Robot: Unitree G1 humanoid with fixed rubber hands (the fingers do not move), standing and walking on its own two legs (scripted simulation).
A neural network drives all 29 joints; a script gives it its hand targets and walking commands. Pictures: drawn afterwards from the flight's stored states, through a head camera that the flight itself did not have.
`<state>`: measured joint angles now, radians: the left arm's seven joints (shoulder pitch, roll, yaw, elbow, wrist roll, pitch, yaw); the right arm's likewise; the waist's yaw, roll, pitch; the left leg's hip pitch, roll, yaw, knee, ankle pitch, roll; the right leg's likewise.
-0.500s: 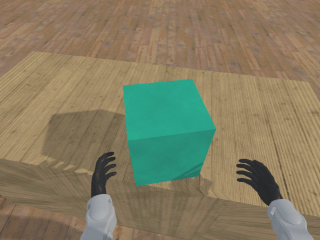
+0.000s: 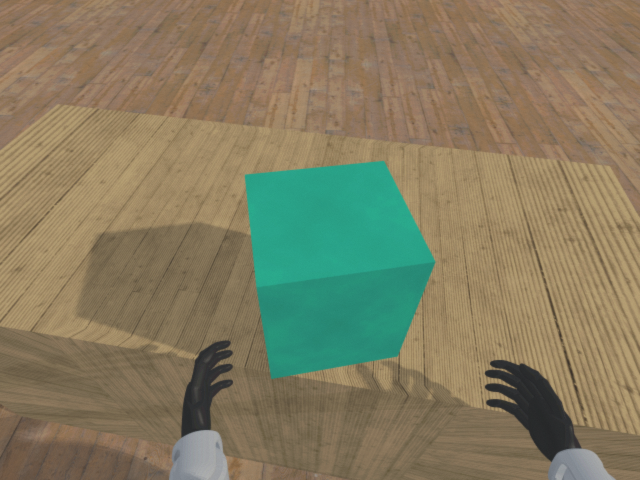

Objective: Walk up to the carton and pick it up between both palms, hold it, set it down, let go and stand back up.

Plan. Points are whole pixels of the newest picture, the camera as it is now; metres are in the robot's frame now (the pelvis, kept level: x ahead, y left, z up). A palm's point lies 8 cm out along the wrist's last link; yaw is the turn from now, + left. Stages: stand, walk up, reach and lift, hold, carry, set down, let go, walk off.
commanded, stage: set down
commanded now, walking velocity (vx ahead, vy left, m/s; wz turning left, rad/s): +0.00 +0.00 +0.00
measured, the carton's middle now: (326, 272) +0.40 +0.03 +0.00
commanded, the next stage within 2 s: let go in 1.18 s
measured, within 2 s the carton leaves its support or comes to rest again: neither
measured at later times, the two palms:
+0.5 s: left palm (173, 432) +0.17 +0.21 -0.05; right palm (524, 453) +0.18 -0.23 -0.04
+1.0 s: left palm (149, 449) +0.16 +0.24 -0.07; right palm (502, 470) +0.16 -0.20 -0.06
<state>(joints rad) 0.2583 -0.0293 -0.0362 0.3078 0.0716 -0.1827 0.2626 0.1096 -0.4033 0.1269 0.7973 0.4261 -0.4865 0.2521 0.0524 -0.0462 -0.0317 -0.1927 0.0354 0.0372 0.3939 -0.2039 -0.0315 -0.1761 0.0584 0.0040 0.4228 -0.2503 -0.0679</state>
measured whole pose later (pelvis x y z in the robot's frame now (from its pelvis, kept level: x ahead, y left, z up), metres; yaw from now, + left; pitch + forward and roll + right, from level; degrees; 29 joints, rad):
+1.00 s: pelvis +0.01 +0.03 +0.01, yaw +0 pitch -2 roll +0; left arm 0.26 0.15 0.00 0.47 0.02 0.02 0.08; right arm 0.20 -0.23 0.01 0.73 0.08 -0.25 0.10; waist 0.03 -0.03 0.03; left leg -0.09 0.01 0.05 0.33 -0.19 0.00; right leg -0.05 0.04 0.02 0.30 -0.21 -0.03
